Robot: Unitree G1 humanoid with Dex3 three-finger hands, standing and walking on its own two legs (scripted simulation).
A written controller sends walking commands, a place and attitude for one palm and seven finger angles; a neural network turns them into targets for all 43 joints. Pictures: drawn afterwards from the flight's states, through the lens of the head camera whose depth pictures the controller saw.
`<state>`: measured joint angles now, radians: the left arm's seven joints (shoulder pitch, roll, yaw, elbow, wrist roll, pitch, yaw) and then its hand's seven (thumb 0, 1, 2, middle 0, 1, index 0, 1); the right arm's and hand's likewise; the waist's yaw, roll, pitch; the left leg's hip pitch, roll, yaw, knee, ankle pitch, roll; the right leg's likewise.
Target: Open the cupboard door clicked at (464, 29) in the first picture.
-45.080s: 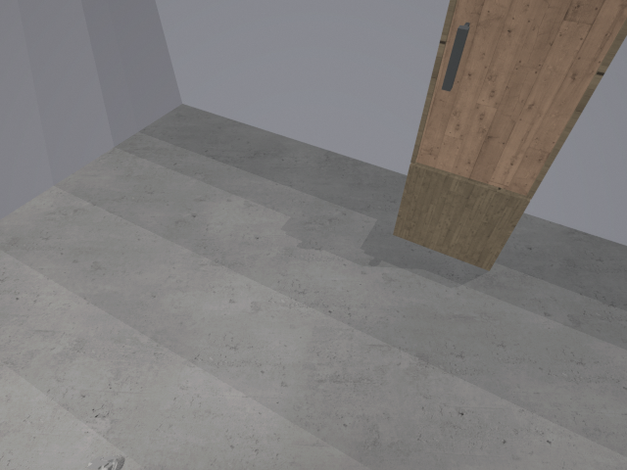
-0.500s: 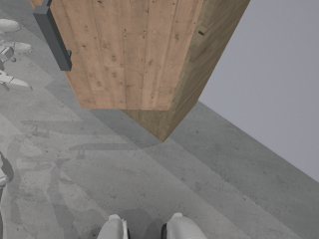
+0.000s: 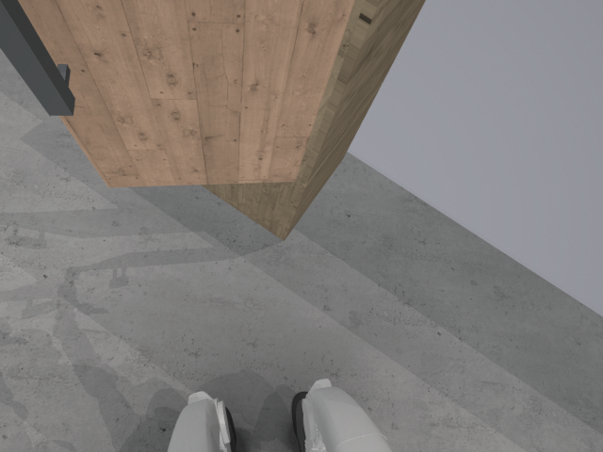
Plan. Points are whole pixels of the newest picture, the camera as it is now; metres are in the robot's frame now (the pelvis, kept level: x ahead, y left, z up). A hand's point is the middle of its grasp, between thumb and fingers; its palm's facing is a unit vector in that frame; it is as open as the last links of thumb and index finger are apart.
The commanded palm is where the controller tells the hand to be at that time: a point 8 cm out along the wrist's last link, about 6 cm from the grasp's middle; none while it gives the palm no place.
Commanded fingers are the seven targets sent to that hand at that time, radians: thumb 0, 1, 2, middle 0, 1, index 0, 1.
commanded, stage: move the hooked fingers beside the handle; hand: left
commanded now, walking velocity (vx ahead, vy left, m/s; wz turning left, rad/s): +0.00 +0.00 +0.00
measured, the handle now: (29, 34) +0.57 +0.22 +0.11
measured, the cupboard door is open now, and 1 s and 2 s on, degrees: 40 40 40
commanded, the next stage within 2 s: slide the fingers in behind the handle in 0.82 s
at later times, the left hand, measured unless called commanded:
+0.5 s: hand out of the picture +0.52 +0.29 +0.12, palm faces +0.00 -1.00 +0.00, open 14.0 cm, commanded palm +0.52 +0.33 +0.11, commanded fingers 0.00 -0.50 0.30 -0.30 -1.20 -0.30 -1.20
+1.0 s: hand out of the picture +0.53 +0.29 +0.11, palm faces +0.01 -1.00 -0.02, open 14.0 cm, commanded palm +0.53 +0.31 +0.10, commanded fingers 0.00 -0.50 0.30 -0.30 -1.20 -0.30 -1.20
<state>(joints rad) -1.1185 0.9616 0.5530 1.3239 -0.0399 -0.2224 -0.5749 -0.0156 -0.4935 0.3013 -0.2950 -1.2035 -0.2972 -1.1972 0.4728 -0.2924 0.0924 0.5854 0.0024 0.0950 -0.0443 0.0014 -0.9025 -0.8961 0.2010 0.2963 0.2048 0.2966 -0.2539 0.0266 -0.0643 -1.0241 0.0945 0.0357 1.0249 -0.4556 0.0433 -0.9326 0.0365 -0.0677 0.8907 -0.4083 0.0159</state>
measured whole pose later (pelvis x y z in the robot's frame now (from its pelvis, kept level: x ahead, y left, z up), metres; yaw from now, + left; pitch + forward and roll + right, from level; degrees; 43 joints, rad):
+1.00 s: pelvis +0.00 -0.01 +0.00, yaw +1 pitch +26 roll -6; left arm -1.13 0.95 0.52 1.34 -0.05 -0.25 -0.54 -0.02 -0.49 0.30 -0.30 -1.20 -0.30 -1.20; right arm 0.46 -0.30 0.09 0.60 0.01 0.09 -0.05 0.00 -0.90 -0.90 0.20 0.30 0.20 0.30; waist -0.26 0.03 -0.06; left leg -1.04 0.10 0.01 1.04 -0.46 0.03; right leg -0.94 0.05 -0.09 0.91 -0.42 0.00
